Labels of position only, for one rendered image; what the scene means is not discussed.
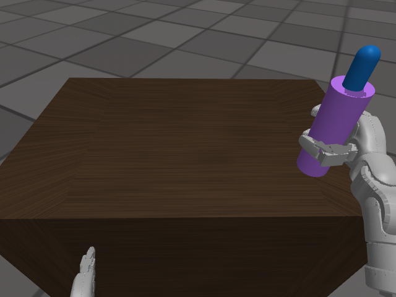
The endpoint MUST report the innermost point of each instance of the left robot hand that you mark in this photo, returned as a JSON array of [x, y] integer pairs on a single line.
[[84, 282]]

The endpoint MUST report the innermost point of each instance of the bottle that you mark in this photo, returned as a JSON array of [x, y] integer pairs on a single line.
[[345, 100]]

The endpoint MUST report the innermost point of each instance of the right robot arm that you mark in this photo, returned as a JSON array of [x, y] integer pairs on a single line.
[[373, 178]]

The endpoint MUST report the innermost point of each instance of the right robot hand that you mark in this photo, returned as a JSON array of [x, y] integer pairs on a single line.
[[367, 136]]

